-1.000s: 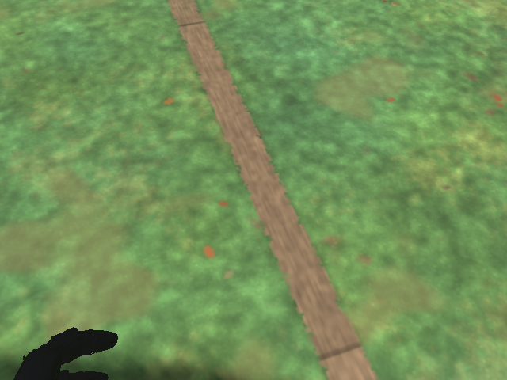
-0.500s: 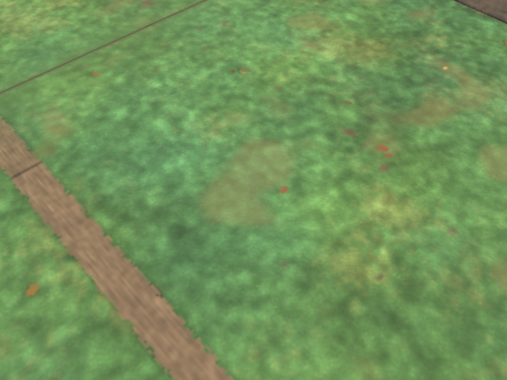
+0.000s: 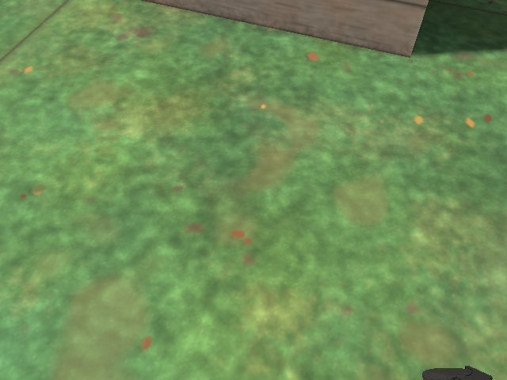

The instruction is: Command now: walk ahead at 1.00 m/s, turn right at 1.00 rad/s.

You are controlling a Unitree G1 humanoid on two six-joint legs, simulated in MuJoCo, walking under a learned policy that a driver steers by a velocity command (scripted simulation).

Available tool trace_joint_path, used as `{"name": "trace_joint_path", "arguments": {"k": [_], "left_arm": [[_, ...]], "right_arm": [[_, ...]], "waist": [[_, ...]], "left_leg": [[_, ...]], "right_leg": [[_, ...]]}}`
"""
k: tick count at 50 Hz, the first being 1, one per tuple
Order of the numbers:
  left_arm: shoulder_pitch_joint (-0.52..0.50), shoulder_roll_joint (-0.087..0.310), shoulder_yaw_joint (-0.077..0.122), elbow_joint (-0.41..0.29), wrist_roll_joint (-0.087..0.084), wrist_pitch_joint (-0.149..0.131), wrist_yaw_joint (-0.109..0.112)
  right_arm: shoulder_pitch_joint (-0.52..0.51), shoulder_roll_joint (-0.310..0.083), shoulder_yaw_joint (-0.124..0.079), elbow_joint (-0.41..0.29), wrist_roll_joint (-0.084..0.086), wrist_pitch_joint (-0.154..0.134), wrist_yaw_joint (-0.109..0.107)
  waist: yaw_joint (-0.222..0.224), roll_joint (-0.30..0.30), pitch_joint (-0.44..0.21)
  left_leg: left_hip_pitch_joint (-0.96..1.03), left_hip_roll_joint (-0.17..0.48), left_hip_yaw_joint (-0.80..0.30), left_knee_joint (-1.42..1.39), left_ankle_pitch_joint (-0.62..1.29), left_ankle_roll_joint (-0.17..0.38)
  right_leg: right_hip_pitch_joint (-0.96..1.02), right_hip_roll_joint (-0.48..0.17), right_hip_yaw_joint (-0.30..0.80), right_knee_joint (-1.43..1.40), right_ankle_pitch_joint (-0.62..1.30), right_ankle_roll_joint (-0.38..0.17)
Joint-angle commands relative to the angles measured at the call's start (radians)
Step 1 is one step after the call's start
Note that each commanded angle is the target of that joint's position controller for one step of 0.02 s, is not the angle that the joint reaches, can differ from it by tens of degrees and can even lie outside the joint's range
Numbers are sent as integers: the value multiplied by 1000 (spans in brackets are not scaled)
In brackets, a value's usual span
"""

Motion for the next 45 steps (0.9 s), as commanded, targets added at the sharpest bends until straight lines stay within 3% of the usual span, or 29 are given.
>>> {"name": "trace_joint_path", "arguments": {"k": [1,4,7,9,10,11,12,13,14,15,16,18,22,23,26,29,31,32,33,34,35,36,37,38,39,40,41,43,45], "left_arm": [[-81,138,35,-99,-1,-59,-2],[-65,157,47,-86,-8,-65,-15],[-25,177,57,-66,-18,-59,-15],[-34,222,67,-62,-8,-53,-12],[-85,246,71,-69,-3,-56,-17],[-122,149,44,-95,1,-70,-19],[-29,-7,2,-150,-38,-68,-15],[-50,66,-5,-148,-14,-58,-4],[-120,105,4,-130,11,-45,-10],[-161,96,2,-128,26,-37,-27],[-208,76,-2,-138,36,-30,-43],[-223,15,-23,-164,36,-13,-65],[-358,6,-43,-229,39,-8,-78],[-392,5,-53,-263,35,-11,-83],[-522,4,-68,-288,32,-20,-106],[-474,29,-60,-262,38,-21,-86],[-159,88,-30,-167,40,-24,-56],[20,142,-3,-107,43,-24,-38],[29,230,21,-92,56,-23,-15],[34,263,32,-115,39,-19,-8],[10,220,33,-87,25,-23,-1],[-20,176,26,-58,15,-36,2],[-56,132,18,-47,18,-49,1],[-93,89,5,-38,16,-57,4],[-103,59,-8,-33,10,-63,8],[-90,32,-17,-17,-4,-70,7],[-69,30,-18,1,-18,-77,5],[-83,69,-8,14,-19,-80,1],[-80,95,6,25,-21,-76,-8]], "right_arm": [[-48,-119,-25,-87,4,16,6],[-128,-97,-14,-112,30,7,16],[-130,-136,-27,-113,40,4,10],[38,-209,-60,-66,41,-3,-11],[237,-247,-82,-23,41,-7,-27],[457,-319,-110,17,19,-11,-50],[426,-386,-119,15,-23,-15,-47],[293,-327,-123,-2,-2,-8,-36],[203,-220,-100,-13,7,-4,-30],[187,-171,-90,10,8,-3,-23],[213,-153,-83,43,7,-7,-19],[264,-111,-70,112,17,-30,-6],[294,-122,-66,168,38,-61,14],[283,-156,-70,171,34,-67,14],[330,-176,-70,207,46,-67,12],[391,-258,-79,244,51,-58,1],[361,-306,-84,247,49,-34,-17],[326,-292,-79,230,51,-26,-21],[394,-135,-49,187,43,-24,-1],[413,-151,-52,137,66,-31,0],[278,-204,-64,105,65,-36,-7],[239,-171,-53,98,66,-41,-5],[230,-151,-46,108,53,-36,0],[246,-140,-44,121,35,-20,7],[274,-123,-39,120,24,-6,16],[244,-115,-39,109,13,2,19],[203,-100,-37,92,6,7,21],[80,-74,-23,38,10,2,26],[29,-60,-11,21,28,-8,25]], "waist": [[-48,50,44],[-2,8,13],[16,-24,-26],[-67,-14,-141],[-195,-3,-229],[-281,73,-343],[-159,385,-437],[-118,359,-365],[-111,210,-224],[-100,95,-136],[-97,55,-92],[-61,83,-43],[-40,59,14],[-19,104,38],[-50,39,88],[-3,91,14],[163,147,-173],[248,131,-253],[127,-105,-350],[100,-174,-502],[106,-63,-352],[66,-34,-184],[18,22,-99],[-34,36,-64],[-73,-23,-50],[-86,-20,-18],[-91,-12,13],[-93,-13,54],[-74,-44,13]], "left_leg": [[5,9,69,-235,112,-27],[179,-53,90,-488,447,-3],[280,-102,82,-622,463,26],[467,-157,80,-647,307,46],[685,-140,86,-648,242,56],[917,26,-69,-645,-44,81],[1059,326,-613,-866,-330,148],[940,327,-796,-961,-470,177],[793,267,-615,-955,-439,185],[673,215,-455,-945,-261,188],[598,166,-331,-950,-118,176],[515,138,-211,-974,46,177],[476,96,22,-1063,343,176],[440,117,48,-1093,391,188],[382,78,191,-1225,531,175],[557,105,258,-1065,1185,173],[566,120,266,-643,1418,161],[414,80,272,-335,1227,148],[97,-49,239,62,197,132],[-93,-157,74,303,-83,136],[-207,-108,20,291,31,152],[-221,-75,40,216,84,146],[-174,-41,38,136,93,138],[-99,-19,34,81,97,130],[-39,-12,46,34,86,105],[-30,-6,61,-18,53,81],[-29,-10,81,-90,38,59],[20,-47,134,-287,168,37],[194,-124,181,-518,388,41]], "right_leg": [[-164,-254,386,-318,165,-151],[-183,-210,337,-311,312,-78],[-45,-245,375,-232,468,-26],[45,-233,366,22,721,25],[-31,-203,335,267,727,53],[-186,-144,268,606,465,69],[-463,-49,159,886,-268,96],[-570,-141,108,957,-155,80],[-574,-208,80,926,-52,82],[-551,-242,62,883,-7,90],[-529,-260,63,851,-7,93],[-526,-273,85,816,-23,100],[-589,-253,68,653,83,110],[-568,-271,60,534,128,114],[-363,-241,-106,267,241,92],[-206,-160,-183,190,156,47],[118,-115,-153,142,61,9],[363,-172,-72,72,46,-10],[620,-448,295,61,-221,-38],[701,-620,767,-104,-264,-110],[623,-552,652,-157,-155,-95],[459,-523,511,-180,-18,-90],[311,-478,414,-205,74,-63],[189,-420,331,-233,105,-29],[107,-417,310,-253,277,-47],[67,-402,283,-261,468,-57],[36,-389,237,-271,616,-62],[-53,-316,135,-285,820,-48],[-111,-240,68,-253,881,-2]]}}
Keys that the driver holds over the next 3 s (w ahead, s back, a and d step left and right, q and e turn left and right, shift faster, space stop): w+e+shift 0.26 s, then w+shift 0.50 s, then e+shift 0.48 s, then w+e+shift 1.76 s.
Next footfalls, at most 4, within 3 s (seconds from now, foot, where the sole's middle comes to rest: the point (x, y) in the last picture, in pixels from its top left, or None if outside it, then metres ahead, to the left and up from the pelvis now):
0.22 left None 0.44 0.18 -0.76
0.64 right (329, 283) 0.73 -0.17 -0.76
1.02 left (339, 176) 1.14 -0.23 -0.76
1.50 right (393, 224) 0.95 -0.39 -0.76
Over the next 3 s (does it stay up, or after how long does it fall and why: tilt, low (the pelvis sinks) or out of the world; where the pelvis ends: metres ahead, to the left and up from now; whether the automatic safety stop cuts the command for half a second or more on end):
stays up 0.80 -1.51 0.01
